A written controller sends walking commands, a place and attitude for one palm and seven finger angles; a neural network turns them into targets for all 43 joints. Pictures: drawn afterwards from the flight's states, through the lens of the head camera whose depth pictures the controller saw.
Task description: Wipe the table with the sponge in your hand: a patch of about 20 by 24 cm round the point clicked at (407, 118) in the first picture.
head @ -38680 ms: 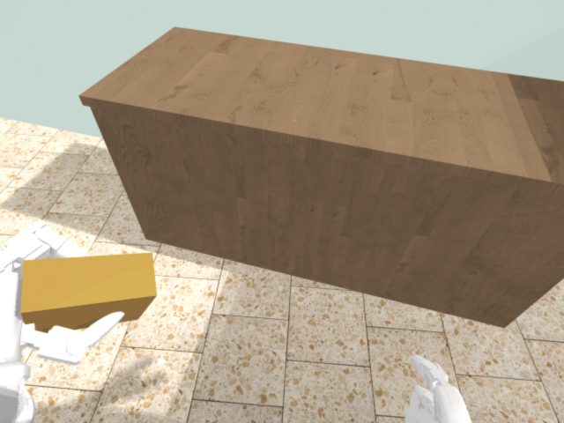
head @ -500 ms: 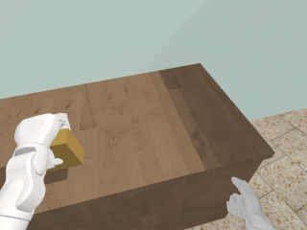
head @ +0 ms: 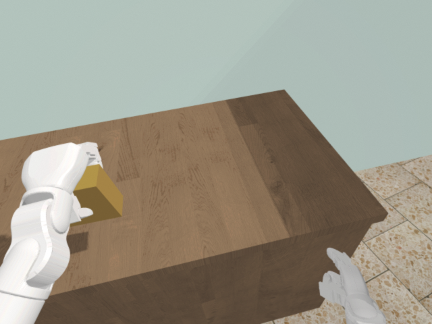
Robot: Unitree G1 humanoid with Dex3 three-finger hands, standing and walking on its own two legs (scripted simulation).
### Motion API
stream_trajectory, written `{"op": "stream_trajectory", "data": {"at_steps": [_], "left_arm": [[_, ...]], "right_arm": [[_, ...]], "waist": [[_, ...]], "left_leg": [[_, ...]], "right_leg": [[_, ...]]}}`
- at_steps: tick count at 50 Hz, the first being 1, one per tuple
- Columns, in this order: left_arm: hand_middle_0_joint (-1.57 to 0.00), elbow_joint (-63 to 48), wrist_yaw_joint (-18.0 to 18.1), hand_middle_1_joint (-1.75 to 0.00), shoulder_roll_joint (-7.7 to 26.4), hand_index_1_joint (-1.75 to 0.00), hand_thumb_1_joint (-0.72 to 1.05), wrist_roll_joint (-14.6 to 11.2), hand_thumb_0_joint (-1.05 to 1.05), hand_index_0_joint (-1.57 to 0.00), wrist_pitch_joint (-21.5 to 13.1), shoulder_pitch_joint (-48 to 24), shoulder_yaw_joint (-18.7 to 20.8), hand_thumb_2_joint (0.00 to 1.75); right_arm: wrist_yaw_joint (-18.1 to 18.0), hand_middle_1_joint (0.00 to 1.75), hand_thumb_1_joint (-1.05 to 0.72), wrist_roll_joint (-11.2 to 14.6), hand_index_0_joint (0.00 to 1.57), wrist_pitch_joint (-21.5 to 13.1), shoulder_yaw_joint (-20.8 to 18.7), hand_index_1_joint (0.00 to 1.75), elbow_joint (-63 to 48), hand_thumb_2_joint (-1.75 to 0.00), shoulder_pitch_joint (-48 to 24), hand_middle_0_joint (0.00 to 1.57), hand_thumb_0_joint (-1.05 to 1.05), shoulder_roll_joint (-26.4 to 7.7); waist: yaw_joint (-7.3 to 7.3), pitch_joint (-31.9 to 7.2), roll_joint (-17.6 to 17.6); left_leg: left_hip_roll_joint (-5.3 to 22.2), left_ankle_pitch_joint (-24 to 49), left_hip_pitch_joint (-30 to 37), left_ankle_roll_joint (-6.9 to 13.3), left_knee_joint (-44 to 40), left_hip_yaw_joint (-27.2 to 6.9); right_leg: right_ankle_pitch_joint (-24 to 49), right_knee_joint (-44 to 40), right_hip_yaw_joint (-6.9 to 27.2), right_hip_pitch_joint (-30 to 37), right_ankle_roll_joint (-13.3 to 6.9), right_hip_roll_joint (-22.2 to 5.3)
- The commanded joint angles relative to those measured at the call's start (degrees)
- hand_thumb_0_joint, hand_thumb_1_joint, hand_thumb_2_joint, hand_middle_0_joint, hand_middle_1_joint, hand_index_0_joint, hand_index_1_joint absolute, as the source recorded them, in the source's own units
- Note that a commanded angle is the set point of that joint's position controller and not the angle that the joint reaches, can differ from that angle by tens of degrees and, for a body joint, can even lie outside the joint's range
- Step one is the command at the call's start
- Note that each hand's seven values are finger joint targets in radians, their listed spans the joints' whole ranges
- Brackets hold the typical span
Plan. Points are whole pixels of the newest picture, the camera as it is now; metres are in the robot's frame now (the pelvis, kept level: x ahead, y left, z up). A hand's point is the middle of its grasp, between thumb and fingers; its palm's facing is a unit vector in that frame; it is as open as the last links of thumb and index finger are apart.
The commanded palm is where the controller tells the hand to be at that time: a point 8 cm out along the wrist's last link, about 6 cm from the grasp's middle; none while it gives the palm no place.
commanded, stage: lift the sponge slowly off the table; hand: left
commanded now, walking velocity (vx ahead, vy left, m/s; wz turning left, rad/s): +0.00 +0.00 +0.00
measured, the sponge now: (84, 202) +0.26 +0.30 +0.11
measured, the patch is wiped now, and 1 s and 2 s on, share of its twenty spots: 0.95 0.95 0.95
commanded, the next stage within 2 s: bring the sponge back beside the body in 0.24 s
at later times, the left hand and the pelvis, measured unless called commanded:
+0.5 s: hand (70, 186) +0.26 +0.30 +0.16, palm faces +0.07 -0.06 -1.00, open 9.2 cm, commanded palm +0.22 +0.30 +0.24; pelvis +0.00 -0.01 +0.00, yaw +0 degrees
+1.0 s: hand (63, 205) +0.22 +0.30 +0.15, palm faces +0.13 -0.09 -0.99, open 9.2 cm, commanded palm +0.19 +0.30 +0.22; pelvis +0.00 +0.01 +0.00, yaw -1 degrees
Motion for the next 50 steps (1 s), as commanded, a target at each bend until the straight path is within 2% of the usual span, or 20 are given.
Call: {"op": "stream_trajectory", "data": {"at_steps": [1,2,5,6,7,9,11,12,13,16,19,21,24,26,38,41,44,46,47,50], "left_arm": [[-1.20,-11.1,3.1,-1.60,18.1,-1.60,0.10,1.8,0.00,-1.20,-0.8,-22.6,13.4,1.30],[-1.20,-9.3,2.5,-1.60,15.6,-1.60,0.10,1.4,0.00,-1.20,-0.3,-21.5,11.1,1.30],[-1.20,-7.3,1.3,-1.60,16.0,-1.60,0.10,0.8,0.00,-1.20,0.9,-21.1,11.2,1.30],[-1.20,-7.5,1.2,-1.60,18.3,-1.60,0.10,0.4,0.00,-1.20,1.0,-21.6,13.4,1.30],[-1.20,-6.7,0.4,-1.60,15.5,-1.60,0.10,0.3,0.00,-1.20,1.4,-21.4,10.6,1.30],[-1.20,-5.8,-0.5,-1.60,15.1,-1.60,0.10,0.2,0.00,-1.20,1.8,-18.6,10.5,1.30],[-1.20,-7.2,-0.9,-1.60,18.3,-1.60,0.10,0.0,0.00,-1.20,1.7,-17.7,13.5,1.30],[-1.20,-6.4,-1.6,-1.60,16.9,-1.60,0.10,0.0,0.00,-1.20,2.0,-16.3,12.0,1.30],[-1.20,-6.4,-1.8,-1.60,18.4,-1.60,0.10,0.3,0.00,-1.20,1.8,-17.0,13.1,1.30],[-1.20,-8.7,-2.0,-1.60,21.9,-1.60,0.10,0.7,0.00,-1.20,0.7,-19.7,15.6,1.30],[-1.20,-9.4,-1.7,-1.60,20.1,-1.60,0.10,0.6,0.00,-1.20,-1.7,-19.0,14.6,1.30],[-1.20,-12.8,-1.0,-1.60,21.2,-1.60,0.10,-0.2,0.00,-1.20,-3.5,-18.6,16.1,1.30],[-1.20,-11.1,0.0,-1.60,18.8,-1.60,0.10,-0.4,0.00,-1.20,-4.4,-15.4,15.3,1.30],[-1.20,-12.8,0.8,-1.60,20.1,-1.60,0.10,-0.8,0.00,-1.20,-4.4,-15.4,16.9,1.30],[-1.20,-19.0,2.3,-1.60,15.7,-1.60,0.10,-0.7,0.00,-1.20,-1.2,-6.1,14.5,1.30],[-1.20,-21.7,2.9,-1.60,15.8,-1.60,0.10,-1.2,0.00,-1.20,-1.1,-5.3,15.1,1.30],[-1.20,-20.3,3.2,-1.60,14.1,-1.60,0.10,-0.6,0.00,-1.20,-0.8,-4.0,13.5,1.30],[-1.20,-22.1,4.0,-1.60,16.8,-1.60,0.10,-0.7,0.00,-1.20,-0.9,-4.3,16.1,1.30],[-1.20,-21.1,4.0,-1.60,14.7,-1.60,0.10,-0.4,0.00,-1.20,-0.7,-3.9,14.2,1.30],[-1.20,-20.2,4.5,-1.60,14.8,-1.60,0.10,-0.4,0.00,-1.20,-0.4,-2.9,14.4,1.30]], "right_arm": [[-0.2,0.30,-0.90,0.1,0.20,-4.3,-1.4,0.30,-11.0,-0.90,-15.7,0.20,0.00,-4.9],[-0.3,0.30,-0.90,-0.1,0.20,-4.2,-1.3,0.30,-11.3,-0.90,-15.5,0.20,0.00,-4.6],[0.0,0.30,-0.90,0.2,0.20,-3.6,-1.3,0.30,-10.8,-0.90,-15.1,0.20,0.00,-5.0],[-0.1,0.30,-0.90,0.5,0.20,-3.9,-1.4,0.30,-10.7,-0.90,-15.7,0.20,0.00,-5.3],[0.0,0.30,-0.90,0.2,0.20,-3.7,-1.1,0.30,-11.7,-0.90,-15.6,0.20,0.00,-5.1],[0.2,0.30,-0.90,0.3,0.20,-3.4,-1.2,0.30,-11.6,-0.90,-15.2,0.20,0.00,-5.2],[0.3,0.30,-0.90,0.4,0.20,-3.3,-1.3,0.30,-11.7,-0.90,-15.5,0.20,0.00,-5.7],[0.2,0.30,-0.90,0.2,0.20,-3.0,-1.1,0.30,-12.3,-0.90,-14.8,0.20,0.00,-5.5],[0.3,0.30,-0.90,0.4,0.20,-2.9,-1.0,0.30,-12.0,-0.90,-14.4,0.20,0.00,-5.4],[0.1,0.30,-0.90,0.2,0.20,-2.9,-1.1,0.30,-12.0,-0.90,-14.9,0.20,0.00,-5.9],[-0.2,0.30,-0.90,-0.1,0.20,-3.2,-0.8,0.30,-12.6,-0.90,-13.7,0.20,0.00,-5.0],[-0.4,0.30,-0.90,-0.1,0.20,-4.0,-1.1,0.30,-12.5,-0.90,-13.9,0.20,0.00,-5.1],[-0.3,0.30,-0.90,-0.6,0.20,-4.1,-1.2,0.30,-12.1,-0.90,-12.3,0.20,0.00,-4.8],[-0.3,0.30,-0.90,-0.4,0.20,-4.4,-1.5,0.30,-12.0,-0.90,-13.6,0.20,0.00,-5.1],[0.7,0.30,-0.90,-0.3,0.20,-4.0,-1.6,0.30,-13.0,-0.90,-14.5,0.20,0.00,-4.5],[0.7,0.30,-0.90,-0.2,0.20,-4.3,-1.6,0.30,-13.2,-0.90,-16.0,0.20,0.00,-4.6],[0.7,0.30,-0.90,-0.5,0.20,-3.9,-1.6,0.30,-13.0,-0.90,-14.3,0.20,0.00,-4.5],[0.5,0.30,-0.90,-0.3,0.20,-4.1,-1.6,0.30,-12.8,-0.90,-15.6,0.20,0.00,-4.7],[0.4,0.30,-0.90,-0.6,0.20,-4.0,-1.5,0.30,-13.2,-0.90,-14.4,0.20,0.00,-4.5],[0.4,0.30,-0.90,-0.5,0.20,-3.6,-1.7,0.30,-12.6,-0.90,-14.4,0.20,0.00,-4.5]], "waist": [[0.59,-14.3,1.0],[0.75,-13.9,1.1],[0.29,-13.8,-1.5],[0.24,-13.8,-1.7],[0.46,-13.4,-1.7],[0.33,-13.4,-3.0],[0.36,-14.4,-3.6],[0.44,-14.0,-4.1],[0.14,-13.7,-5.1],[-0.09,-14.4,-2.7],[-0.06,-14.1,-1.3],[-0.19,-14.6,1.0],[-0.08,-13.2,-0.3],[0.13,-12.9,0.0],[1.10,-14.5,-0.1],[1.10,-13.0,0.7],[1.01,-11.8,-0.6],[1.13,-11.8,0.2],[1.42,-12.3,0.2],[1.07,-11.1,-0.6]], "left_leg": [[-1.1,7.2,5.4,1.8,-2.6,-4.8],[-1.2,7.3,4.6,2.0,-2.0,-4.3],[-1.1,8.2,3.9,1.7,-1.8,-4.3],[-1.1,7.6,3.9,1.7,-1.8,-4.3],[-1.1,7.3,2.8,1.9,-1.3,-3.9],[-1.0,7.9,2.8,1.9,-0.9,-3.9],[-1.0,8.3,2.7,1.9,-0.3,-3.9],[-1.2,8.3,1.8,2.2,0.4,-3.4],[-1.1,8.2,1.7,2.1,0.6,-3.7],[-1.3,7.9,2.4,2.2,1.1,-3.7],[-1.5,9.5,3.6,2.3,1.8,-3.6],[-1.3,8.9,4.9,2.2,1.9,-4.0],[-1.0,9.3,4.3,1.9,1.8,-4.1],[-0.9,8.6,4.5,1.8,1.5,-4.3],[-0.6,11.3,4.2,1.6,0.3,-4.6],[-0.1,9.5,4.3,1.5,-0.5,-5.0],[0.0,8.8,3.7,1.6,-1.0,-5.0],[0.1,7.5,4.0,1.5,-1.5,-5.4],[-0.1,7.8,3.4,1.7,-1.3,-5.0],[-0.1,6.9,3.7,1.4,-1.4,-5.0]], "right_leg": [[5.3,-4.2,7.6,0.9,-3.7,-0.3],[5.7,-4.0,6.4,0.8,-3.6,-0.7],[8.3,-3.7,7.2,0.7,-3.0,-1.3],[7.5,-3.6,8.0,0.5,-3.2,-0.8],[7.8,-3.3,6.6,0.5,-3.2,-1.2],[9.1,-3.0,6.7,0.2,-2.8,-1.5],[10.9,-2.2,8.3,0.7,-2.9,-1.3],[11.0,-2.0,7.0,0.8,-2.6,-1.6],[11.2,-1.9,7.7,0.0,-2.4,-1.7],[10.9,-1.8,8.8,0.0,-2.6,-1.5],[12.0,-1.9,7.0,-0.4,-2.5,-2.0],[10.8,-2.2,8.8,-0.7,-3.0,-1.5],[11.2,-2.4,7.5,-0.7,-2.9,-1.9],[10.5,-2.5,9.4,-0.8,-3.3,-1.5],[11.6,-1.1,6.7,0.9,-3.0,-1.3],[9.2,-1.6,7.8,0.1,-3.4,-0.6],[7.4,-2.1,5.7,-0.7,-3.0,-0.8],[5.8,-2.3,7.6,-0.4,-3.3,-0.2],[6.1,-2.0,5.8,0.1,-3.3,-0.5],[5.3,-2.9,7.1,-0.9,-3.0,-0.8]]}}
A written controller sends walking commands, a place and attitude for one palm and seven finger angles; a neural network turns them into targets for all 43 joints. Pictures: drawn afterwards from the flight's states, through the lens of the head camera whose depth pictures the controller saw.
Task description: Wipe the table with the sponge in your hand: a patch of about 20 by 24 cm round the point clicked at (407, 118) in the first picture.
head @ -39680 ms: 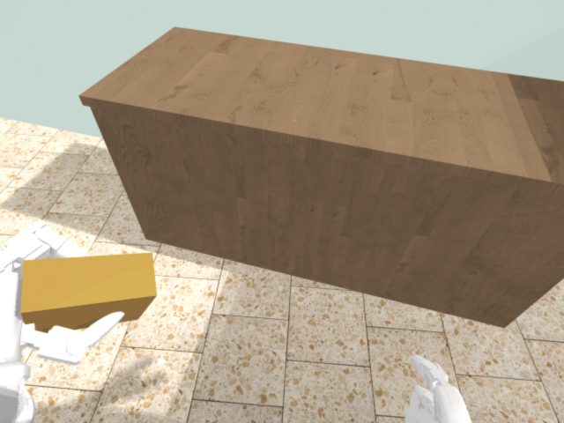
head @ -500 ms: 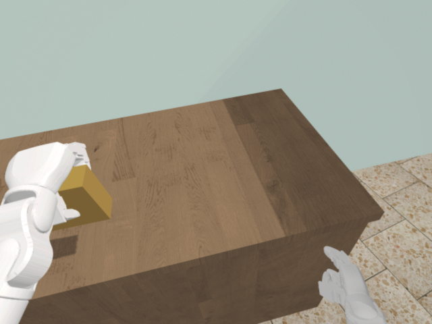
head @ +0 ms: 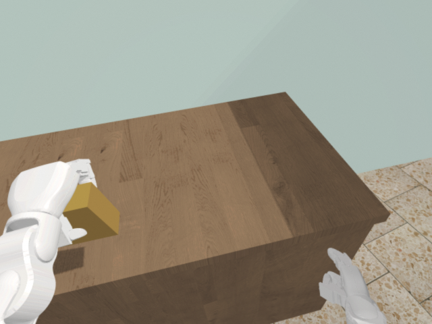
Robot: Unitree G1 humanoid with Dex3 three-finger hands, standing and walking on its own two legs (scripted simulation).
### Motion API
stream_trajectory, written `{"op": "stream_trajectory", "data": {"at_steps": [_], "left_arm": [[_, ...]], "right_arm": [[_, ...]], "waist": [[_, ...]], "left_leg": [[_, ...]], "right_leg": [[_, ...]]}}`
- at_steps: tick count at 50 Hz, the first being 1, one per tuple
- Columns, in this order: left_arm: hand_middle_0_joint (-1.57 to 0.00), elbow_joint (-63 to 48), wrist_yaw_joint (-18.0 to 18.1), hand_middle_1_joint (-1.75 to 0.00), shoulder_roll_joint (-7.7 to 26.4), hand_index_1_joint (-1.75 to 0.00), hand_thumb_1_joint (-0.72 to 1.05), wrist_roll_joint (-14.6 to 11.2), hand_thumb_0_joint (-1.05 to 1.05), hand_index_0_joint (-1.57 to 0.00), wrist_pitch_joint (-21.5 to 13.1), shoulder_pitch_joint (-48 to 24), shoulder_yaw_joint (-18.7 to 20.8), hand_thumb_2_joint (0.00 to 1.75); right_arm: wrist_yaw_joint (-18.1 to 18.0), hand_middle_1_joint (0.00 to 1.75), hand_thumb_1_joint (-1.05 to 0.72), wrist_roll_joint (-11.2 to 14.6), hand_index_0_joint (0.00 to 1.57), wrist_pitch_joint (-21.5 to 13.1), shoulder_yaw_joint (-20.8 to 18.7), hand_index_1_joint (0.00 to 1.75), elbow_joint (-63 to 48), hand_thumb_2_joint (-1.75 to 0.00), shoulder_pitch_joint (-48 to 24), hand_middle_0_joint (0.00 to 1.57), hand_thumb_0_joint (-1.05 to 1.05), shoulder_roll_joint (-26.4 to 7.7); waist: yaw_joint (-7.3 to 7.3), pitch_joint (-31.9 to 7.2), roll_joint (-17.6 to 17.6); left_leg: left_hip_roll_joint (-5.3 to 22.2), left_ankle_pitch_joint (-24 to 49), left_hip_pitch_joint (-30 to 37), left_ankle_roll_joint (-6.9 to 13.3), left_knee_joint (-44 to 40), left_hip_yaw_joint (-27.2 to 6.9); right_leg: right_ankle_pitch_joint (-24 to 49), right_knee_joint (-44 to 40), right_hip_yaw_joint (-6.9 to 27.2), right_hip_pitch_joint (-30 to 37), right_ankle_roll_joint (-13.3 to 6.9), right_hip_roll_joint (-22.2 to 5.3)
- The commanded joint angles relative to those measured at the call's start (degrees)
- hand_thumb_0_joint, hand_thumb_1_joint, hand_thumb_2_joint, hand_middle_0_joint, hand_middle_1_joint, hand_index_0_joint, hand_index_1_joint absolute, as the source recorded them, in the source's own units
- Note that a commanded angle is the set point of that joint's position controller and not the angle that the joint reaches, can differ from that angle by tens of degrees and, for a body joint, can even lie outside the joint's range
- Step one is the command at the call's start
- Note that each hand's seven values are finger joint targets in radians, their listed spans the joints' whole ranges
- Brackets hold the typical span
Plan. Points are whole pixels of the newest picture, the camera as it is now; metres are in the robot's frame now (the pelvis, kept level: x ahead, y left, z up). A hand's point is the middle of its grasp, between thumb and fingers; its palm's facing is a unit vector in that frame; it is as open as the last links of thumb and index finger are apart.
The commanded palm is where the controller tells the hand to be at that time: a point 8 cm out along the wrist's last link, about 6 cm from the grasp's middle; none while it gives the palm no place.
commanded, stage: bring the sponge back beside the body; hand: left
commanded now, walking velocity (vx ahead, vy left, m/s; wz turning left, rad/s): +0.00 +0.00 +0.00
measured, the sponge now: (79, 221) +0.22 +0.30 +0.10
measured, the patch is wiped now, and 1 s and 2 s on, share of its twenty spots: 0.95 0.95 0.95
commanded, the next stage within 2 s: step back with the hand held close in 0.92 s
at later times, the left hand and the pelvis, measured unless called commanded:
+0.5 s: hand (68, 228) +0.19 +0.28 +0.14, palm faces +0.12 -0.11 -0.99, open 9.2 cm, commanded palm +0.15 +0.27 +0.21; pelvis -0.01 -0.01 +0.00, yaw +0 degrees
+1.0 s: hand (76, 227) +0.19 +0.27 +0.14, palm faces +0.11 -0.12 -0.99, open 9.2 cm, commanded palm +0.16 +0.27 +0.21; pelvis +0.00 -0.01 +0.00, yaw +0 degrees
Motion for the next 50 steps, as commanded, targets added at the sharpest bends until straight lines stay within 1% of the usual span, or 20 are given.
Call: {"op": "stream_trajectory", "data": {"at_steps": [1,4,6,7,11,12,16,17,21,24,26,27,30,31,35,36,37,43,47,50], "left_arm": [[-1.20,-12.3,3.5,-1.60,15.0,-1.60,0.10,2.0,0.00,-1.20,-0.4,-15.0,11.7,1.30],[-1.20,-10.9,3.0,-1.60,11.7,-1.60,0.10,1.7,0.00,-1.20,-0.2,-12.5,8.7,1.30],[-1.20,-13.7,3.2,-1.60,12.9,-1.60,0.10,1.4,0.00,-1.20,-0.4,-11.5,10.1,1.30],[-1.20,-12.4,2.9,-1.60,11.4,-1.60,0.10,1.2,0.00,-1.20,-0.2,-9.8,9.0,1.30],[-1.20,-14.3,3.3,-1.60,14.4,-1.60,0.10,1.7,0.00,-1.20,-0.7,-9.4,11.8,1.30],[-1.20,-13.9,3.3,-1.60,12.6,-1.60,0.10,1.8,0.00,-1.20,-0.7,-9.0,10.1,1.30],[-1.20,-15.3,4.2,-1.60,14.1,-1.60,0.10,2.4,0.00,-1.20,-1.1,-8.8,11.8,1.30],[-1.20,-13.8,4.1,-1.60,11.7,-1.60,0.10,2.1,0.00,-1.20,-1.0,-7.6,9.8,1.30],[-1.20,-15.4,4.4,-1.60,13.0,-1.60,0.10,1.9,0.00,-1.20,-1.2,-5.6,11.4,1.30],[-1.20,-13.8,4.0,-1.60,10.7,-1.60,0.10,1.6,0.00,-1.20,-1.2,-1.6,9.8,1.30],[-1.20,-17.6,4.3,-1.60,12.2,-1.60,0.10,1.6,0.00,-1.20,-1.6,-2.6,11.1,1.30],[-1.20,-17.1,4.2,-1.60,10.4,-1.60,0.10,1.5,0.00,-1.20,-1.6,-1.3,9.6,1.30],[-1.20,-16.6,4.9,-1.60,12.3,-1.60,0.10,2.3,0.00,-1.20,-1.9,-2.7,10.9,1.30],[-1.20,-17.9,5.3,-1.60,13.3,-1.60,0.10,2.3,0.00,-1.20,-2.1,-5.1,11.5,1.30],[-1.20,-14.6,5.6,-1.60,12.4,-1.60,0.10,2.8,0.00,-1.20,-2.1,-3.9,11.0,1.30],[-1.20,-16.6,5.7,-1.60,13.1,-1.60,0.10,2.5,0.00,-1.20,-2.2,-5.3,11.6,1.30],[-1.20,-15.5,5.6,-1.60,11.9,-1.60,0.10,2.4,0.00,-1.20,-2.0,-4.4,10.7,1.30],[-1.20,-15.1,4.5,-1.60,11.0,-1.60,0.10,1.1,0.00,-1.20,-1.0,-0.9,10.5,1.30],[-1.20,-16.2,4.5,-1.60,10.8,-1.60,0.10,1.4,0.00,-1.20,-1.0,-2.5,9.9,1.30],[-1.20,-16.8,4.9,-1.60,12.4,-1.60,0.10,2.2,0.00,-1.20,-1.2,-1.4,11.4,1.30]], "right_arm": [[0.0,0.30,-0.90,0.2,0.20,-4.3,-1.1,0.30,-11.7,-0.90,-16.7,0.20,0.00,-4.8],[0.1,0.30,-0.90,0.0,0.20,-4.3,-1.0,0.30,-11.7,-0.90,-15.6,0.20,0.00,-4.5],[0.0,0.30,-0.90,0.2,0.20,-4.8,-0.9,0.30,-12.1,-0.90,-16.9,0.20,0.00,-4.4],[-0.1,0.30,-0.90,-0.2,0.20,-4.8,-0.9,0.30,-12.4,-0.90,-15.7,0.20,0.00,-4.3],[-0.2,0.30,-0.90,-0.1,0.20,-4.8,-0.9,0.30,-12.0,-0.90,-16.2,0.20,0.00,-4.7],[-0.2,0.30,-0.90,-0.4,0.20,-4.8,-0.8,0.30,-12.6,-0.90,-15.5,0.20,0.00,-4.4],[0.0,0.30,-0.90,-0.2,0.20,-4.9,-0.9,0.30,-11.9,-0.90,-16.1,0.20,0.00,-4.4],[-0.1,0.30,-0.90,-0.5,0.20,-4.9,-0.8,0.30,-12.4,-0.90,-15.5,0.20,0.00,-4.1],[-0.1,0.30,-0.90,-0.4,0.20,-5.4,-1.0,0.30,-12.0,-0.90,-16.3,0.20,0.00,-4.3],[0.0,0.30,-0.90,-0.8,0.20,-5.1,-1.1,0.30,-12.0,-0.90,-14.9,0.20,0.00,-4.3],[0.1,0.30,-0.90,-0.4,0.20,-5.4,-1.1,0.30,-12.2,-0.90,-16.2,0.20,0.00,-4.2],[0.0,0.30,-0.90,-0.7,0.20,-5.4,-1.0,0.30,-12.9,-0.90,-15.3,0.20,0.00,-4.0],[-0.1,0.30,-0.90,-0.9,0.20,-5.2,-1.1,0.30,-11.8,-0.90,-14.5,0.20,0.00,-4.1],[-0.3,0.30,-0.90,-0.6,0.20,-5.7,-1.0,0.30,-11.8,-0.90,-15.8,0.20,0.00,-4.2],[-0.4,0.30,-0.90,-1.1,0.20,-5.6,-1.2,0.30,-11.3,-0.90,-14.3,0.20,0.00,-4.1],[-0.4,0.30,-0.90,-0.6,0.20,-6.1,-1.1,0.30,-11.6,-0.90,-15.7,0.20,0.00,-4.3],[-0.4,0.30,-0.90,-1.0,0.20,-6.1,-1.0,0.30,-12.1,-0.90,-15.0,0.20,0.00,-4.0],[0.1,0.30,-0.90,-0.8,0.20,-5.9,-1.1,0.30,-11.8,-0.90,-14.9,0.20,0.00,-4.1],[0.0,0.30,-0.90,-0.9,0.20,-5.8,-0.9,0.30,-12.3,-0.90,-15.1,0.20,0.00,-4.1],[0.2,0.30,-0.90,-1.1,0.20,-5.3,-1.2,0.30,-11.8,-0.90,-14.2,0.20,0.00,-4.3]], "waist": [[0.38,-10.4,2.2],[0.28,-10.0,0.3],[0.48,-10.4,1.5],[0.68,-10.0,-0.7],[0.32,-9.4,-1.1],[0.67,-9.8,-0.4],[0.41,-8.4,1.2],[0.70,-7.8,0.8],[0.50,-8.2,-0.3],[0.49,-7.6,-2.8],[0.20,-7.5,-0.6],[0.71,-8.0,-0.4],[0.22,-7.5,-2.0],[-0.18,-6.3,0.2],[0.46,-7.3,-1.5],[0.16,-7.4,1.0],[0.89,-8.3,0.6],[0.38,-8.0,-2.6],[0.60,-7.5,0.8],[0.51,-9.5,-2.0]], "left_leg": [[0.2,6.9,4.6,0.9,-3.7,-6.0],[0.1,6.8,4.5,1.0,-3.7,-5.8],[0.3,6.1,4.7,1.0,-4.0,-6.1],[0.2,6.2,3.9,1.3,-3.5,-5.6],[0.2,4.6,4.2,1.2,-3.6,-5.8],[0.0,4.8,3.6,1.3,-3.1,-5.3],[0.0,3.9,4.0,1.1,-3.5,-5.7],[-0.1,4.0,3.5,1.3,-3.0,-5.1],[-0.1,4.2,4.5,1.2,-2.7,-5.4],[-0.2,4.8,4.0,1.3,-1.9,-4.9],[-0.1,4.1,4.5,1.2,-2.2,-5.2],[-0.3,4.5,4.0,1.5,-1.6,-4.7],[-0.2,4.4,4.5,1.3,-2.0,-5.0],[-0.1,3.1,4.5,1.2,-2.2,-5.0],[-0.2,5.1,4.9,1.3,-1.8,-4.8],[-0.3,4.6,5.1,1.2,-2.0,-5.0],[-0.4,5.8,4.5,1.3,-1.4,-4.8],[-0.3,7.3,4.3,1.3,-0.9,-4.5],[-0.3,6.7,4.1,1.4,-1.3,-4.4],[-0.4,8.6,5.2,1.4,-1.0,-4.6]], "right_leg": [[5.0,-4.6,7.4,-0.3,-4.1,0.0],[4.9,-4.8,5.3,-0.6,-3.6,-0.2],[4.2,-4.6,6.7,-0.1,-3.9,0.2],[4.4,-4.5,5.2,-0.1,-3.6,-0.2],[2.4,-5.2,7.2,-1.0,-3.5,0.2],[2.7,-4.9,5.8,-0.6,-3.5,-0.2],[1.5,-5.4,7.8,-1.5,-3.7,0.4],[1.5,-5.4,6.3,-1.6,-3.7,0.0],[1.5,-5.8,8.7,-2.0,-3.6,0.1],[2.2,-5.9,7.0,-2.3,-3.0,-0.4],[1.3,-6.0,8.8,-2.6,-3.3,0.1],[1.7,-5.6,7.0,-2.2,-3.2,-0.3],[1.3,-6.2,7.7,-2.8,-2.8,-0.4],[-0.5,-6.6,9.0,-3.6,-3.2,0.2],[2.0,-6.4,8.2,-2.6,-3.0,-0.5],[1.5,-6.5,9.4,-2.5,-3.5,0.1],[3.2,-5.8,7.9,-1.3,-3.6,-0.4],[6.4,-5.4,8.1,-1.7,-2.7,-0.8],[4.8,-5.5,7.2,-1.7,-3.2,-0.4],[7.5,-5.0,7.6,-0.9,-2.8,-0.5]]}}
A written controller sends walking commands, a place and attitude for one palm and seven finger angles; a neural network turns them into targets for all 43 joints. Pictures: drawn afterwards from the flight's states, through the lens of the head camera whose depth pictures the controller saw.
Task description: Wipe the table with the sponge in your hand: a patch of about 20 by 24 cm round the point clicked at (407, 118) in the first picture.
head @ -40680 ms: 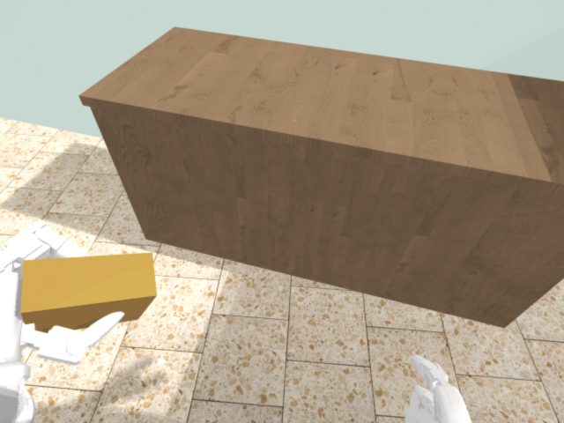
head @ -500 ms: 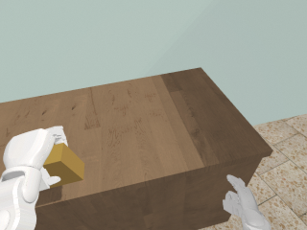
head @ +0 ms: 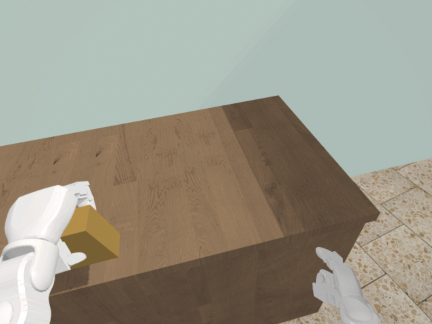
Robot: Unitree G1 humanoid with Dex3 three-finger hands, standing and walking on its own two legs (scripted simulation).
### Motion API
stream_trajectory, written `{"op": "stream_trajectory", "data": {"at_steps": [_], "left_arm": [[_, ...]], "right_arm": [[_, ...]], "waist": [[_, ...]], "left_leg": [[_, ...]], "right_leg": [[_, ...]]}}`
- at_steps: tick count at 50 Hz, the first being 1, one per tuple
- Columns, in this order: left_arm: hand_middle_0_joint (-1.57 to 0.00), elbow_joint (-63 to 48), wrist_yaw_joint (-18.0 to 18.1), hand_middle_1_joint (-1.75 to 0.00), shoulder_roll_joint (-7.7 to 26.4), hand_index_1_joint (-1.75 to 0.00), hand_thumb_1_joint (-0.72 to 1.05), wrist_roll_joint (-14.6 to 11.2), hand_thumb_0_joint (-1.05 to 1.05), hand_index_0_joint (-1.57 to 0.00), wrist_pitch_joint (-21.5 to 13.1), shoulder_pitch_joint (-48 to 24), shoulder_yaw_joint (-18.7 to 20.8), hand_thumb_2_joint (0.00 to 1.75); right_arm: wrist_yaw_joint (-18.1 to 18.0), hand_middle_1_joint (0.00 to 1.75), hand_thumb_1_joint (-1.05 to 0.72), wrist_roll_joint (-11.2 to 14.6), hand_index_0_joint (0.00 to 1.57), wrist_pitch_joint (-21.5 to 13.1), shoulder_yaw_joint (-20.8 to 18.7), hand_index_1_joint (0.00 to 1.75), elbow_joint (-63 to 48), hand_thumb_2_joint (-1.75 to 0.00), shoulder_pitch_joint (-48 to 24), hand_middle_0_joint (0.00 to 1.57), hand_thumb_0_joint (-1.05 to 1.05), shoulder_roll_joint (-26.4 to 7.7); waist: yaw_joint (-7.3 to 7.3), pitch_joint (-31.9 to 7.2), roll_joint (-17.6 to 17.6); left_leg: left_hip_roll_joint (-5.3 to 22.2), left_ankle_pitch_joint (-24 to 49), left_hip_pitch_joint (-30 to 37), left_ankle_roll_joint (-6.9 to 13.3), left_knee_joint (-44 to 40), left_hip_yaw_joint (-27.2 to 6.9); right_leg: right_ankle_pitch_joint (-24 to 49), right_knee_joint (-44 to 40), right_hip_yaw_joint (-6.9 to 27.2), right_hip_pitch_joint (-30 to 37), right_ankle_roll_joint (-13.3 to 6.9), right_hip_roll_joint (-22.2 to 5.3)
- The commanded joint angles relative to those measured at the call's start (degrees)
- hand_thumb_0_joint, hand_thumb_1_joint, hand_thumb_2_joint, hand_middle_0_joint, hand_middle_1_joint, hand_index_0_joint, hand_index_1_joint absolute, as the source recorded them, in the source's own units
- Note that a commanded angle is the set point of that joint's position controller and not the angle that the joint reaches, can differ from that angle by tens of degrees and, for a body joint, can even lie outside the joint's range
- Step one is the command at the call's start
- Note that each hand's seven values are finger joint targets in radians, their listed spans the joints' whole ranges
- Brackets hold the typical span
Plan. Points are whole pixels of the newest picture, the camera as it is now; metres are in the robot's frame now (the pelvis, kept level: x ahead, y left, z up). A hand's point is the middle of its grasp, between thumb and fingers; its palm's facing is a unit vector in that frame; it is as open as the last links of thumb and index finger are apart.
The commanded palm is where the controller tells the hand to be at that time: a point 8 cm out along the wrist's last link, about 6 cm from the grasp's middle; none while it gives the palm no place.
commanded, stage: step back with the hand held close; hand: left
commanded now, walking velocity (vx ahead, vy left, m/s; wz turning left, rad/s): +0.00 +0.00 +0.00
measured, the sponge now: (78, 244) +0.19 +0.29 +0.09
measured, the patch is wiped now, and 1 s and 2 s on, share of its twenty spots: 0.95 0.95 0.95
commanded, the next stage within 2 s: stop stepping back and stand still in 1.54 s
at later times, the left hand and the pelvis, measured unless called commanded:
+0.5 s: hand (57, 206) +0.20 +0.28 +0.19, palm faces +0.38 -0.79 -0.48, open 9.2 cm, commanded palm +0.15 +0.31 +0.20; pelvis -0.01 +0.03 -0.01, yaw +0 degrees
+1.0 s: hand (37, 233) +0.15 +0.28 +0.18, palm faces +0.47 -0.79 -0.40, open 9.2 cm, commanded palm +0.09 +0.30 +0.20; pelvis -0.06 +0.02 -0.02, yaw +1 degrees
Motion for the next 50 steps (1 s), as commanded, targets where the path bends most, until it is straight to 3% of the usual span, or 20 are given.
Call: {"op": "stream_trajectory", "data": {"at_steps": [1,2,3,4,5,6,9,12,16,21,24,27,30,35,39,41,43,47,49,50], "left_arm": [[-1.20,-13.8,3.2,-1.60,15.7,-1.60,0.10,2.9,0.00,-1.20,-1.3,-11.7,12.2,1.30],[-1.20,-6.5,3.0,-1.60,9.2,-1.60,0.10,3.3,0.00,-1.20,-0.6,-11.3,6.6,1.30],[-1.20,-23.3,5.8,-1.60,1.6,-1.60,0.10,-47.0,0.00,-1.20,-15.4,-21.6,21.0,1.30],[-1.20,-6.9,6.9,-1.60,6.9,-1.60,0.10,-46.4,0.00,-1.20,-19.8,-6.6,23.3,1.30],[-1.20,-7.4,6.9,-1.60,2.9,-1.60,0.10,-46.9,0.00,-1.20,-21.1,-4.5,20.1,1.30],[-1.20,-12.3,8.1,-1.60,5.4,-1.60,0.10,-48.9,0.00,-1.20,-23.5,-4.5,25.1,1.30],[-1.20,-22.8,9.9,-1.60,4.5,-1.60,0.10,-50.8,0.00,-1.20,-29.3,-2.8,25.6,1.30],[-1.20,-27.2,11.3,-1.60,4.4,-1.60,0.10,-51.2,0.00,-1.20,-32.5,3.7,28.5,1.30],[-1.20,-25.3,11.7,-1.60,4.5,-1.60,0.10,-51.2,0.00,-1.20,-34.0,8.9,31.1,1.30],[-1.20,-20.1,11.6,-1.60,2.1,-1.60,0.10,-51.3,0.00,-1.20,-34.4,10.0,29.7,1.30],[-1.20,-17.9,11.4,-1.60,0.2,-1.60,0.10,-50.8,0.00,-1.20,-34.4,8.8,27.4,1.30],[-1.20,-19.5,11.7,-1.60,0.2,-1.60,0.10,-50.1,0.00,-1.20,-35.0,6.9,26.3,1.30],[-1.20,-22.9,12.3,-1.60,2.0,-1.60,0.10,-49.8,0.00,-1.20,-35.8,5.2,27.2,1.30],[-1.20,-26.5,13.6,-1.60,3.8,-1.60,0.10,-49.8,0.00,-1.20,-37.4,5.3,29.5,1.30],[-1.20,-23.1,13.3,-1.60,2.1,-1.60,0.10,-49.5,0.00,-1.20,-37.6,6.7,30.6,1.30],[-1.20,-21.3,13.1,-1.60,1.7,-1.60,0.10,-48.8,0.00,-1.20,-37.1,5.0,30.4,1.30],[-1.20,-20.0,12.7,-1.60,0.4,-1.60,0.10,-48.4,0.00,-1.20,-37.1,2.0,28.9,1.30],[-1.20,-19.0,11.8,-1.60,-1.0,-1.60,0.10,-48.8,0.00,-1.20,-37.2,2.3,25.9,1.30],[-1.20,-20.8,11.6,-1.60,-0.1,-1.60,0.10,-48.8,0.00,-1.20,-37.4,1.0,25.3,1.30],[-1.20,-23.0,12.0,-1.60,0.2,-1.60,0.10,-49.0,0.00,-1.20,-37.8,0.9,24.7,1.30]], "right_arm": [[-0.7,0.30,-0.90,0.1,0.20,-3.7,-2.5,0.30,-11.2,-0.90,-16.0,0.20,0.00,-5.3],[-0.9,0.30,-0.90,-0.1,0.20,-3.6,-2.3,0.30,-11.1,-0.90,-14.8,0.20,0.00,-4.9],[-0.6,0.30,-0.90,1.2,0.20,-4.1,-2.9,0.30,-23.2,-0.90,-4.1,0.20,0.00,-2.7],[-0.7,0.30,-0.90,-1.0,0.20,-4.2,-1.2,0.30,-16.8,-0.90,1.4,0.20,0.00,-3.5],[-0.3,0.30,-0.90,-0.4,0.20,-3.9,-1.6,0.30,-17.7,-0.90,-0.6,0.20,0.00,-2.6],[-0.7,0.30,-0.90,-0.2,0.20,-3.9,-2.5,0.30,-16.9,-0.90,3.2,0.20,0.00,-3.1],[-1.7,0.30,-0.90,-1.1,0.20,-4.5,-3.1,0.30,-16.4,-0.90,4.2,0.20,0.00,-4.7],[-1.8,0.30,-0.90,-2.0,0.20,-5.3,-3.7,0.30,-16.6,-0.90,4.8,0.20,0.00,-5.8],[-1.6,0.30,-0.90,-1.7,0.20,-5.8,-4.9,0.30,-15.7,-0.90,5.2,0.20,0.00,-5.7],[-2.1,0.30,-0.90,-1.4,0.20,-7.3,-5.9,0.30,-14.9,-0.90,5.1,0.20,0.00,-6.1],[-2.2,0.30,-0.90,-1.5,0.20,-8.1,-5.7,0.30,-14.3,-0.90,5.4,0.20,0.00,-6.5],[-2.4,0.30,-0.90,-1.5,0.20,-8.7,-5.4,0.30,-14.1,-0.90,4.9,0.20,0.00,-6.4],[-2.3,0.30,-0.90,-1.3,0.20,-9.3,-5.9,0.30,-14.5,-0.90,5.1,0.20,0.00,-5.9],[-2.2,0.30,-0.90,-1.7,0.20,-9.4,-6.1,0.30,-13.9,-0.90,5.7,0.20,0.00,-5.5],[-2.4,0.30,-0.90,-1.9,0.20,-9.5,-6.4,0.30,-14.3,-0.90,5.9,0.20,0.00,-6.3],[-2.2,0.30,-0.90,-2.2,0.20,-10.0,-6.4,0.30,-14.0,-0.90,5.9,0.20,0.00,-6.2],[-2.0,0.30,-0.90,-2.3,0.20,-10.6,-6.3,0.30,-13.6,-0.90,5.7,0.20,0.00,-5.6],[-1.6,0.30,-0.90,-2.1,0.20,-10.7,-5.7,0.30,-13.1,-0.90,5.8,0.20,0.00,-5.4],[-1.3,0.30,-0.90,-1.7,0.20,-10.4,-6.0,0.30,-13.5,-0.90,4.7,0.20,0.00,-5.2],[-1.3,0.30,-0.90,-0.9,0.20,-10.2,-6.6,0.30,-13.5,-0.90,5.4,0.20,0.00,-5.0]], "waist": [[0.67,-9.0,-1.0],[-0.09,-6.1,-3.1],[-6.93,2.0,-11.1],[-5.38,-1.5,-18.0],[-5.56,-1.9,-17.4],[-5.70,-4.3,-17.6],[-6.47,-10.1,-3.4],[-5.49,-11.8,9.4],[-5.89,-12.7,3.2],[-6.60,-12.7,0.1],[-6.67,-9.5,-1.2],[-6.86,-9.0,-3.7],[-7.51,-8.0,-8.2],[-8.05,-8.7,-4.6],[-7.46,-9.3,5.0],[-7.78,-7.8,8.7],[-7.64,-6.8,6.1],[-7.25,-8.7,-1.7],[-7.77,-8.5,-9.9],[-8.01,-9.1,-13.9]], "left_leg": [[-1.6,9.1,4.8,2.4,-2.2,-4.5],[-1.7,8.4,3.4,2.5,-2.2,-3.5],[0.2,-1.5,2.7,3.8,3.4,-3.7],[-0.5,-3.2,1.6,4.1,5.1,-3.7],[-1.3,-3.8,0.3,3.5,5.9,-3.1],[-0.2,-3.3,1.5,3.2,7.6,-3.5],[2.1,2.1,0.1,3.3,7.6,-4.3],[5.2,9.6,-5.2,4.2,3.2,-9.0],[6.6,15.6,-6.0,3.6,2.5,-11.1],[8.0,12.3,-3.7,4.0,-1.9,-12.9],[8.2,2.8,-8.1,4.4,-3.6,-13.2],[6.6,-6.7,-12.5,4.2,-2.3,-11.7],[4.0,-13.5,-13.6,3.2,5.3,-8.4],[3.6,-11.0,-11.6,2.3,10.8,-8.4],[8.9,-16.3,-16.7,4.8,-4.9,-15.7],[11.1,-19.9,-18.8,6.0,-9.8,-19.0],[12.6,-15.1,-19.0,6.9,-8.8,-18.1],[9.2,-2.8,-12.3,4.9,1.4,-13.1],[4.7,-11.0,-14.9,2.4,9.5,-7.5],[1.5,-12.7,-12.3,0.6,19.4,-4.2]], "right_leg": [[7.1,-5.6,8.6,-1.7,-2.2,-1.5],[6.2,-6.0,6.2,-3.3,-2.0,-1.6],[11.5,-9.1,10.7,-15.9,-0.6,-3.8],[10.3,-7.6,7.1,-15.2,-0.8,-4.7],[11.3,-6.5,7.7,-15.4,-1.2,-5.8],[11.0,-6.8,8.9,-15.1,-0.7,-8.7],[16.2,-1.1,6.9,-12.7,-1.2,-11.3],[13.9,4.0,3.2,-8.7,0.4,-7.6],[11.1,4.7,2.0,-8.7,1.1,-6.0],[2.1,4.5,0.7,-11.6,2.5,-3.5],[-0.1,3.1,1.3,-11.6,2.7,-3.0],[4.4,2.8,2.8,-9.8,1.9,-4.9],[4.0,-0.8,8.3,-14.6,-0.7,-10.8],[4.6,0.4,9.3,-19.7,-2.5,-13.1],[-3.5,10.5,1.1,-13.8,2.4,-2.4],[-7.2,15.9,1.1,-12.5,3.3,-0.7],[-7.5,15.8,2.0,-12.2,3.6,-0.9],[5.2,1.5,4.6,-11.4,2.2,-3.2],[12.6,-0.8,10.4,-13.0,-0.7,-9.7],[12.7,-3.9,15.4,-17.1,-4.0,-15.7]]}}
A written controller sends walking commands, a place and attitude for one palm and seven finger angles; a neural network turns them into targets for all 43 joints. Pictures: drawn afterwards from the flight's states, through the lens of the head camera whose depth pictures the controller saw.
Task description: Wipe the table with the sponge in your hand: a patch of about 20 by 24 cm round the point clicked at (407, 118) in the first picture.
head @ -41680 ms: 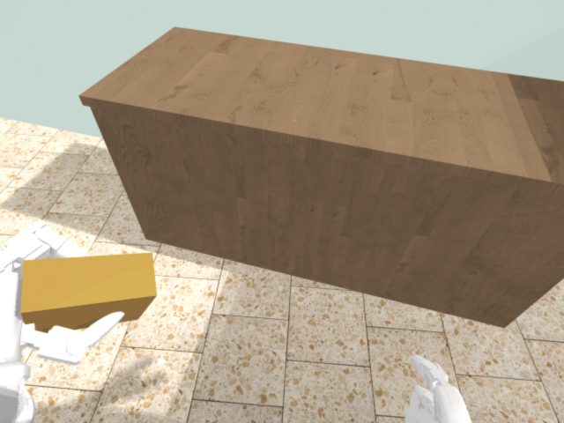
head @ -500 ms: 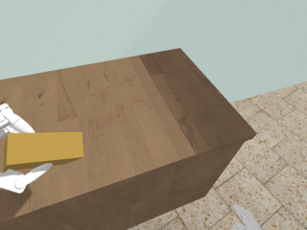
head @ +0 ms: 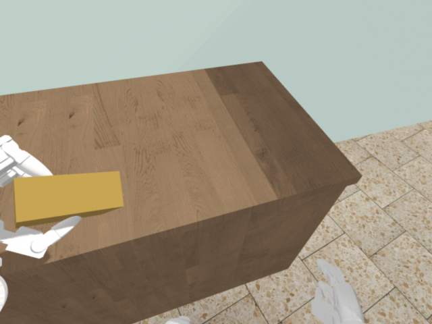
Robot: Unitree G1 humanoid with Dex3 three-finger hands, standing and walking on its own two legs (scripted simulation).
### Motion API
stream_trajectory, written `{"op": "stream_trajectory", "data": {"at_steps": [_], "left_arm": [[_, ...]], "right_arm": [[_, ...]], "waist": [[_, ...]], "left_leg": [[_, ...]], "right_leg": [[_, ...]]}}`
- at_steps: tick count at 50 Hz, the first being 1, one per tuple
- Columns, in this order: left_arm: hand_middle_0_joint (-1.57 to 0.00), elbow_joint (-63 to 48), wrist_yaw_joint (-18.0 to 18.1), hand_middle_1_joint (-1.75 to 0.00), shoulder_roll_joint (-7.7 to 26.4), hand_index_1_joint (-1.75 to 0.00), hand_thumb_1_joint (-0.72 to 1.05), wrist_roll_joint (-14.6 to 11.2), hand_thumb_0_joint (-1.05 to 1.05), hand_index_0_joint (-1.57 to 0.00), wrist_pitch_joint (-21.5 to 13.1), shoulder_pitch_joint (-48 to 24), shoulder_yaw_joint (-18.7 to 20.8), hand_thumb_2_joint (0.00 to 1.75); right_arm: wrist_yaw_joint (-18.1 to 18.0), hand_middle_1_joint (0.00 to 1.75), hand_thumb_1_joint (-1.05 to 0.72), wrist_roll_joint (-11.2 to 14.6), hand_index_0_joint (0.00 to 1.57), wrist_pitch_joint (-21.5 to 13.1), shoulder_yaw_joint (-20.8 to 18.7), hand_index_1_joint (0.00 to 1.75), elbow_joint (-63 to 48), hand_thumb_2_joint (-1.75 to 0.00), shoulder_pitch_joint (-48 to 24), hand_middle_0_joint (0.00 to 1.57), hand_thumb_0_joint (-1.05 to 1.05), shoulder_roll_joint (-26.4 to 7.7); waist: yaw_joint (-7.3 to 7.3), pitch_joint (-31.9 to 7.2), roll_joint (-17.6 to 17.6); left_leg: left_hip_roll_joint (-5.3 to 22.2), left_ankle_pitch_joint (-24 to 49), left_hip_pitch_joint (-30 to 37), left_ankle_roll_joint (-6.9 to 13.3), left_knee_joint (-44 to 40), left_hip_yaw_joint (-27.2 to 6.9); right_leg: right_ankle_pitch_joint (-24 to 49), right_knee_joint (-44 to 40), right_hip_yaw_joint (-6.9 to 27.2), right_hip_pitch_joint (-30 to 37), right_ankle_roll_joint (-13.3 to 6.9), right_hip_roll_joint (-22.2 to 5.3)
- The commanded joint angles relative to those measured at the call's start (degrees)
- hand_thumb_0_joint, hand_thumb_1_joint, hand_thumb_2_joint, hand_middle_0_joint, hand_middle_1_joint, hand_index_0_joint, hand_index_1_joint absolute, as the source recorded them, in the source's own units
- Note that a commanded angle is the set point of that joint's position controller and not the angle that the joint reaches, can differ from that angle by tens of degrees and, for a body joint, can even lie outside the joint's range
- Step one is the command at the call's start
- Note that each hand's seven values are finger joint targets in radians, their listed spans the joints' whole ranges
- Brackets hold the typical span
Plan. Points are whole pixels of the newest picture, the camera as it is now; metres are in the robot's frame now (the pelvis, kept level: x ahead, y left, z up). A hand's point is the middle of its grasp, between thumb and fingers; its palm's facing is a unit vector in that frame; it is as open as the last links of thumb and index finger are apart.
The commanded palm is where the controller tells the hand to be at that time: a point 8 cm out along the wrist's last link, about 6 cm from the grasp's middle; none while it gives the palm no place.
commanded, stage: step back with the hand held close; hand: left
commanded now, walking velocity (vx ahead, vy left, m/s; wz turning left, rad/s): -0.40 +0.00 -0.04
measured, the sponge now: (80, 198) +0.24 +0.22 +0.17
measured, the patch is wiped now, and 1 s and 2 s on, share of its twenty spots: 0.95 0.95 0.95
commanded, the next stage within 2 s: stop stepping back and stand still in 0.54 s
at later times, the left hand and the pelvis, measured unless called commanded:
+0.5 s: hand (20, 308) +0.10 +0.20 +0.21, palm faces +0.36 -0.83 -0.43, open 9.2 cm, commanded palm +0.04 +0.26 +0.22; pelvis -0.12 -0.02 +0.00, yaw -1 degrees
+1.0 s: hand out of the picture -0.10 +0.22 +0.23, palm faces +0.52 -0.82 -0.25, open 9.2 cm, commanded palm -0.15 +0.24 +0.22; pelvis -0.30 -0.04 +0.00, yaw +2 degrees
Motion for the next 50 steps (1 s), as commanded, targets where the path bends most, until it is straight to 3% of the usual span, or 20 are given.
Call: {"op": "stream_trajectory", "data": {"at_steps": [1,3,6,7,9,13,22,24,25,27,29,31,35,37,38,39,40,43,47,50], "left_arm": [[-1.20,-17.8,1.1,-1.60,12.4,-1.60,0.10,-1.1,0.00,-1.20,-5.3,-4.2,4.3,1.30],[-1.20,-20.6,1.2,-1.60,12.2,-1.60,0.10,-1.0,0.00,-1.20,-5.2,-2.8,4.1,1.30],[-1.20,-21.6,1.7,-1.60,15.4,-1.60,0.10,-1.2,0.00,-1.20,-5.0,-1.7,8.4,1.30],[-1.20,-20.1,1.8,-1.60,13.9,-1.60,0.10,-1.5,0.00,-1.20,-5.0,0.3,8.2,1.30],[-1.20,-20.6,2.3,-1.60,12.8,-1.60,0.10,-1.5,0.00,-1.20,-5.5,0.7,9.1,1.30],[-1.20,-19.9,2.0,-1.60,12.1,-1.60,0.10,-1.5,0.00,-1.20,-4.9,0.6,10.0,1.30],[-1.20,-18.4,0.8,-1.60,9.1,-1.60,0.10,-0.7,0.00,-1.20,-3.7,0.0,5.9,1.30],[-1.20,-16.0,0.8,-1.60,11.3,-1.60,0.10,-0.5,0.00,-1.20,-5.2,-1.4,7.2,1.30],[-1.20,-16.0,1.0,-1.60,12.0,-1.60,0.10,-1.2,0.00,-1.20,-5.0,-0.2,7.0,1.30],[-1.20,-14.8,0.6,-1.60,10.3,-1.60,0.10,-2.1,0.00,-1.20,-4.0,2.7,5.4,1.30],[-1.20,-15.2,0.6,-1.60,10.6,-1.60,0.10,-2.1,0.00,-1.20,-3.3,3.2,6.6,1.30],[-1.20,-15.1,0.7,-1.60,10.2,-1.60,0.10,-2.3,0.00,-1.20,-2.9,0.4,5.4,1.30],[-1.20,-13.1,1.4,-1.60,10.9,-1.60,0.10,-2.1,0.00,-1.20,-2.5,-5.2,6.3,1.30],[-1.20,-15.1,1.5,-1.60,11.2,-1.60,0.10,-1.9,0.00,-1.20,-2.9,-8.5,5.3,1.30],[-1.20,-17.4,1.9,-1.60,11.8,-1.60,0.10,-2.1,0.00,-1.20,-3.2,-10.8,5.8,1.30],[-1.20,-17.9,2.2,-1.60,12.1,-1.60,0.10,-1.5,0.00,-1.20,-3.1,-12.8,5.8,1.30],[-1.20,-16.9,2.9,-1.60,13.1,-1.60,0.10,-0.2,0.00,-1.20,-3.1,-15.5,5.7,1.30],[-1.20,-9.2,0.9,-1.60,9.0,-1.60,0.10,0.4,0.00,-1.20,-3.3,-14.5,2.3,1.30],[-1.20,-2.6,-0.4,-1.60,6.5,-1.60,0.10,-1.1,0.00,-1.20,-2.6,-16.6,0.2,1.30],[-1.20,-0.8,-0.9,-1.60,6.7,-1.60,0.10,-0.6,0.00,-1.20,-1.6,-14.9,0.4,1.30]], "right_arm": [[-0.8,0.30,-0.90,1.1,0.20,-2.2,-4.8,0.30,-7.5,-0.90,-3.4,0.20,0.00,-7.5],[-0.4,0.30,-0.90,1.0,0.20,-1.4,-3.7,0.30,-8.8,-0.90,-5.3,0.20,0.00,-5.9],[-0.6,0.30,-0.90,0.5,0.20,0.1,-2.7,0.30,-8.3,-0.90,-5.9,0.20,0.00,-5.4],[-0.9,0.30,-0.90,0.5,0.20,0.5,-3.2,0.30,-8.1,-0.90,-5.0,0.20,0.00,-6.0],[-0.6,0.30,-0.90,-0.3,0.20,-0.2,-5.1,0.30,-8.5,-0.90,-4.4,0.20,0.00,-7.4],[0.9,0.30,-0.90,-0.5,0.20,-2.1,-6.1,0.30,-6.0,-0.90,-0.5,0.20,0.00,-6.7],[1.7,0.30,-0.90,0.5,0.20,-4.5,-4.1,0.30,-8.2,-0.90,-4.5,0.20,0.00,-7.9],[1.6,0.30,-0.90,0.5,0.20,-4.9,-4.0,0.30,-7.8,-0.90,-3.8,0.20,0.00,-6.5],[0.9,0.30,-0.90,1.8,0.20,-4.8,-5.8,0.30,-7.5,-0.90,-2.7,0.20,0.00,-6.0],[0.9,0.30,-0.90,2.0,0.20,-4.0,-5.6,0.30,-6.6,-0.90,-3.7,0.20,0.00,-5.3],[1.0,0.30,-0.90,1.0,0.20,-1.5,-3.4,0.30,-7.6,-0.90,-4.9,0.20,0.00,-2.8],[0.2,0.30,-0.90,0.9,0.20,-0.5,-3.1,0.30,-7.7,-0.90,-5.6,0.20,0.00,-3.5],[-1.0,0.30,-0.90,1.0,0.20,-1.3,-4.4,0.30,-6.3,-0.90,-0.9,0.20,0.00,-6.9],[-1.7,0.30,-0.90,0.6,0.20,-1.8,-4.3,0.30,-7.0,-0.90,0.4,0.20,0.00,-8.7],[-1.7,0.30,-0.90,0.4,0.20,-2.6,-4.6,0.30,-8.0,-0.90,-0.4,0.20,0.00,-10.0],[-1.8,0.30,-0.90,0.9,0.20,-4.0,-4.8,0.30,-8.1,-0.90,-1.2,0.20,0.00,-9.2],[-1.1,0.30,-0.90,1.2,0.20,-4.5,-4.7,0.30,-7.1,-0.90,-1.5,0.20,0.00,-7.7],[2.0,0.30,-0.90,1.8,0.20,-5.5,-4.7,0.30,-1.1,-0.90,-1.0,0.20,0.00,-6.7],[0.8,0.30,-0.90,1.5,0.20,-5.1,-3.5,0.30,-2.0,-0.90,-1.1,0.20,0.00,-7.2],[-0.2,0.30,-0.90,1.3,0.20,-4.1,-3.1,0.30,-4.4,-0.90,-1.9,0.20,0.00,-7.7]], "waist": [[-1.51,-10.4,-12.2],[-1.58,-11.5,-9.1],[-2.57,-8.3,-1.7],[-2.93,-9.0,1.5],[-1.96,-11.4,16.0],[-2.41,-16.1,11.6],[-0.23,-8.1,8.0],[-0.44,-6.3,-6.1],[-0.01,-11.5,-19.3],[-1.38,-13.5,-13.8],[-2.97,-12.7,-7.0],[-2.87,-8.0,-6.9],[-3.25,-11.0,-11.3],[-4.18,-9.2,2.9],[-4.15,-6.1,15.6],[-4.22,-3.6,22.0],[-5.11,-1.1,23.7],[-2.41,3.9,4.9],[-2.09,3.6,9.6],[-1.10,-2.7,3.9]], "left_leg": [[-0.4,-11.5,8.4,-1.9,17.4,-0.2],[0.6,-15.1,5.4,-1.8,25.1,-0.9],[3.3,-9.6,3.6,-1.2,3.6,-1.3],[3.8,0.4,6.7,-0.5,-6.9,-1.6],[18.0,32.0,17.1,5.8,-13.4,-16.8],[17.4,50.9,30.7,7.5,-7.5,-10.2],[13.5,5.6,3.6,2.6,-6.2,-4.9],[5.9,-11.9,-0.9,-0.8,12.0,2.0],[-1.0,-21.3,-1.1,-3.6,31.2,4.4],[1.7,-17.4,0.9,-3.6,41.9,-2.9],[2.7,-13.3,3.3,-3.4,39.8,0.0],[2.8,-15.7,5.9,-3.0,26.7,2.7],[1.1,-20.9,16.2,1.1,4.2,5.1],[3.7,-18.7,17.3,3.6,-13.2,4.1],[11.0,-23.4,13.2,7.3,-22.7,-6.7],[16.9,-15.9,8.3,9.7,-26.8,-10.2],[19.2,-20.2,1.8,11.6,-25.4,-15.8],[17.1,-10.8,2.4,11.2,-19.9,-8.3],[14.0,-18.9,0.6,7.0,-15.5,-3.8],[7.2,-26.7,-0.4,4.5,1.6,0.3]], "right_leg": [[16.9,-13.9,17.3,-4.1,-9.0,-22.1],[28.4,-11.6,16.9,-2.8,-10.6,-25.1],[35.3,-1.7,10.2,1.1,-6.0,-21.4],[31.2,3.8,7.6,0.6,-3.4,-17.5],[-6.6,17.2,2.9,-11.3,1.7,-5.4],[-14.8,22.6,5.1,-18.3,2.6,-3.8],[8.4,-4.5,-0.1,9.5,2.5,-5.0],[23.6,-13.1,4.9,7.6,-1.3,-12.9],[24.9,-15.5,17.4,3.1,-7.8,-23.9],[24.0,-12.3,15.3,-1.2,-8.8,-25.7],[13.8,-10.4,12.3,-7.3,-6.6,-21.4],[3.2,-12.1,9.2,-11.5,-4.7,-18.8],[-18.2,-12.8,12.9,-12.0,-2.7,-17.5],[-16.9,-1.2,8.3,-10.3,-1.1,-11.6],[-15.3,15.5,2.4,-12.5,0.9,-3.2],[-14.7,36.4,-0.4,-14.6,2.3,0.9],[-12.1,48.2,5.2,-18.1,2.3,-3.4],[-4.8,52.8,7.7,-23.8,1.7,-6.1],[-6.7,17.8,-0.3,-7.5,1.0,-6.3],[-0.7,-2.5,-6.7,7.4,0.6,-3.3]]}}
